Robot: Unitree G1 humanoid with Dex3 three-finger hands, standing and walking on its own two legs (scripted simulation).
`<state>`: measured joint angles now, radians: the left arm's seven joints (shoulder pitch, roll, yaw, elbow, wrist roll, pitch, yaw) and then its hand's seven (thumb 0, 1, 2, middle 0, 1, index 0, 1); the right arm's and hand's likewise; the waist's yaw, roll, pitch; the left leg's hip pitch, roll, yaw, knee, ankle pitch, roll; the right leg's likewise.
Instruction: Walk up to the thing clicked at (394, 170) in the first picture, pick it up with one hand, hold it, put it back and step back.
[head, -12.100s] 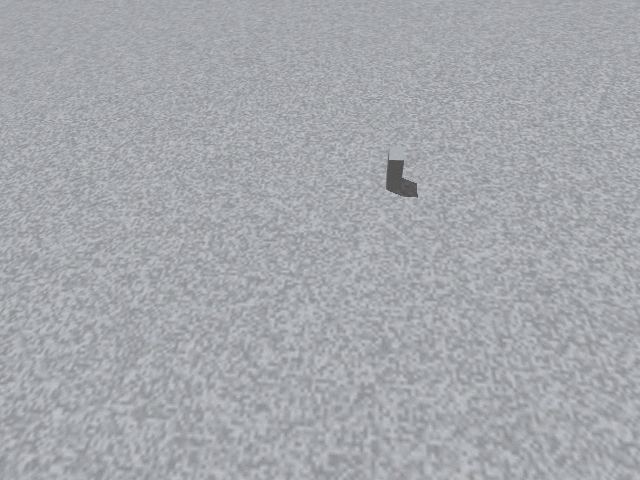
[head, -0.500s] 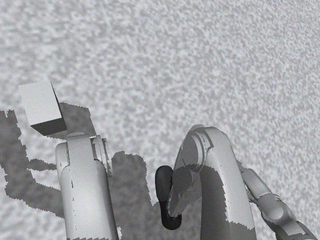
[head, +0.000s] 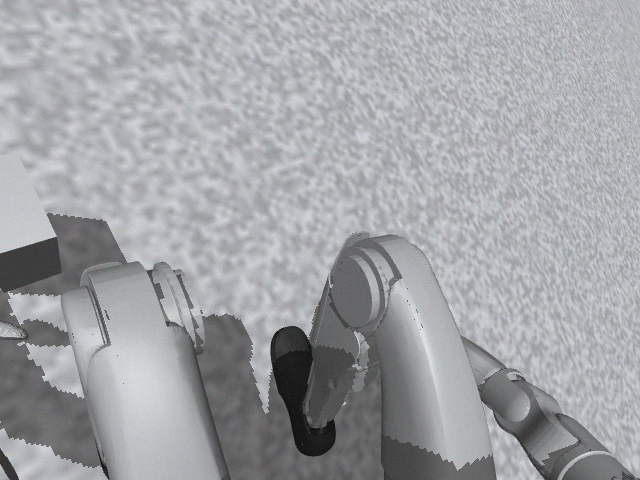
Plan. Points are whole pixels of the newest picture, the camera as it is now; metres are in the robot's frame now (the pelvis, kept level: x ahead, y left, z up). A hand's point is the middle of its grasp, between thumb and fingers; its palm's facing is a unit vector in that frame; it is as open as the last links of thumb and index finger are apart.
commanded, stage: close in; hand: left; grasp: from the side
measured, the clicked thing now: (9, 230) +0.41 +0.28 -0.19
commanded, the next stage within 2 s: rest palm in 0.30 s
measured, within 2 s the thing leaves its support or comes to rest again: neither
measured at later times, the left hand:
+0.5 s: hand out of the picture +0.36 +0.28 -0.18, palm faces +0.33 -0.94 +0.03, open 17.4 cm
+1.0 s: hand (5, 252) +0.38 +0.28 -0.18, palm faces +0.35 -0.94 +0.02, open 14.1 cm
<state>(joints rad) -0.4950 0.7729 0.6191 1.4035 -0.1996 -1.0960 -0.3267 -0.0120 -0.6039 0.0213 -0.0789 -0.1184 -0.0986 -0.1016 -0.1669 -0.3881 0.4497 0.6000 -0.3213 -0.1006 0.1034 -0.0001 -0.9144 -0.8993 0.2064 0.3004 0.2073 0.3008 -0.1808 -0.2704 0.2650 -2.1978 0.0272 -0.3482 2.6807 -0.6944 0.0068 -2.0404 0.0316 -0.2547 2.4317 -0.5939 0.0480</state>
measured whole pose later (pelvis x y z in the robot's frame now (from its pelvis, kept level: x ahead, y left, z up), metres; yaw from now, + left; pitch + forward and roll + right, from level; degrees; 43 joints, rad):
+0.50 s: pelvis +0.00 +0.00 +0.00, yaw -2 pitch +7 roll -18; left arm -0.46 0.75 0.51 1.42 -0.17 -1.21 -0.11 -0.01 -0.55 0.09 -0.06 -0.08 -0.07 -0.07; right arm -0.17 -0.39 0.51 0.57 -0.37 -0.07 0.15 0.00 -0.90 -0.90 0.21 0.30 0.21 0.30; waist -0.20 -0.30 0.31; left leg -2.19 0.03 -0.39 2.70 -0.70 0.01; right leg -2.02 0.05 -0.28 2.42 -0.58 0.06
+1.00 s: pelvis +0.00 +0.01 +0.00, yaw -2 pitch +7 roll -19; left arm -0.49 0.77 0.47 1.42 -0.12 -1.23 0.00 0.00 -0.08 0.32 -0.23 -0.21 -0.22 -0.22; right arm -0.21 -0.38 0.53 0.56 -0.39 -0.05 0.16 0.00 -0.87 -0.90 0.21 0.30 0.21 0.30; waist -0.20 -0.31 0.32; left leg -2.18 0.03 -0.41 2.70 -0.71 0.01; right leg -2.01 0.06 -0.30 2.41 -0.58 0.07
